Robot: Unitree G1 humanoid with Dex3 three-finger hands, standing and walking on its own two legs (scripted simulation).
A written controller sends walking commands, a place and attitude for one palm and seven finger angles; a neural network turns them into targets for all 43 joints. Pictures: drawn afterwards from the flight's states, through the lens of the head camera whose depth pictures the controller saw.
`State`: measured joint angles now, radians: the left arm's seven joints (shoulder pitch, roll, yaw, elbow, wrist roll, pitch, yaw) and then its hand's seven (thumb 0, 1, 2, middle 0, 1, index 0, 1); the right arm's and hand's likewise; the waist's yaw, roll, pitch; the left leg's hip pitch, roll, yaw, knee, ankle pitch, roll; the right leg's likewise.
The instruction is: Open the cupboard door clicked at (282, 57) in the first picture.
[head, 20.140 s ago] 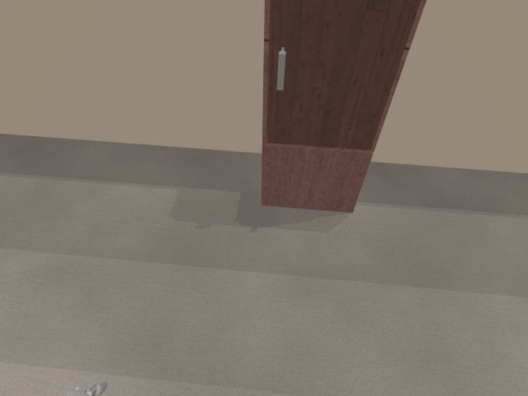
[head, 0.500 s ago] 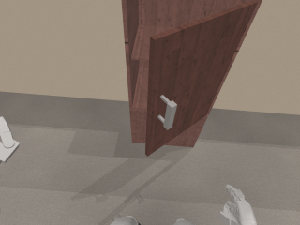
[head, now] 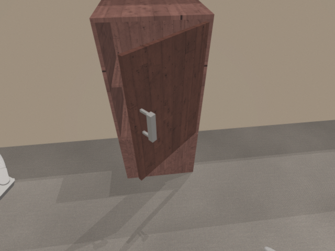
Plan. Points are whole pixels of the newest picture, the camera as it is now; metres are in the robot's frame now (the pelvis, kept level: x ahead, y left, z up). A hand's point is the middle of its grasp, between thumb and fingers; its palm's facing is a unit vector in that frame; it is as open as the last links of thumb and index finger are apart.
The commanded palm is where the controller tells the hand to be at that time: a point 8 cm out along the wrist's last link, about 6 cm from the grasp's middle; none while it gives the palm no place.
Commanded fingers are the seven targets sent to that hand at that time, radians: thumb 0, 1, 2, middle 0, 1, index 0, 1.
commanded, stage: stop stepping back and stand still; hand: left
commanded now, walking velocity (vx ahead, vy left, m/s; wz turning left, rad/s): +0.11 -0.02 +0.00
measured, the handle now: (147, 125) +0.54 +0.12 +0.00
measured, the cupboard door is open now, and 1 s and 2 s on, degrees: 42 42 42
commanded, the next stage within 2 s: let the arm hang, fingers relaxed in 0.48 s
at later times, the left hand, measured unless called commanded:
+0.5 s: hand (31, 193) +0.17 +0.25 +0.16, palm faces +0.51 -0.73 -0.46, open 7.4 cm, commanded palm +0.10 +0.27 +0.19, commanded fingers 0.00 0.90 0.90 -0.20 -0.30 -0.20 -0.30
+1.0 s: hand out of the picture -0.08 +0.18 -0.17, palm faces +0.08 -0.98 -0.17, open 7.1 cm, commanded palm none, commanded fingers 0.00 0.90 0.90 -0.20 -0.30 -0.20 -0.30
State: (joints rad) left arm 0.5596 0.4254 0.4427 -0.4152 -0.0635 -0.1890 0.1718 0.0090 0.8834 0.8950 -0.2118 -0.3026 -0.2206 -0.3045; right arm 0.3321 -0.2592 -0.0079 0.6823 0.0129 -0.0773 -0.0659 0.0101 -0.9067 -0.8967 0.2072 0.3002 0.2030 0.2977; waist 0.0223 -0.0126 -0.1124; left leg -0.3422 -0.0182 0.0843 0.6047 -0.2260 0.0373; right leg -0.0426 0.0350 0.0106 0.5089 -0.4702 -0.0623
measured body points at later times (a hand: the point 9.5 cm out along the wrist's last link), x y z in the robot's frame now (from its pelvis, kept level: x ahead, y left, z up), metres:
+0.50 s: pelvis -0.03 -0.03 +0.01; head -0.02 -0.06 +0.46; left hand +0.14 +0.29 +0.19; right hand +0.13 -0.28 -0.10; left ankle -0.03 +0.10 -0.72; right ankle -0.06 -0.09 -0.73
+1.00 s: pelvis -0.06 +0.00 +0.01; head -0.04 +0.03 +0.46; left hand -0.08 +0.24 -0.15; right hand -0.01 -0.24 -0.13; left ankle -0.03 +0.10 -0.73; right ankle -0.06 -0.09 -0.73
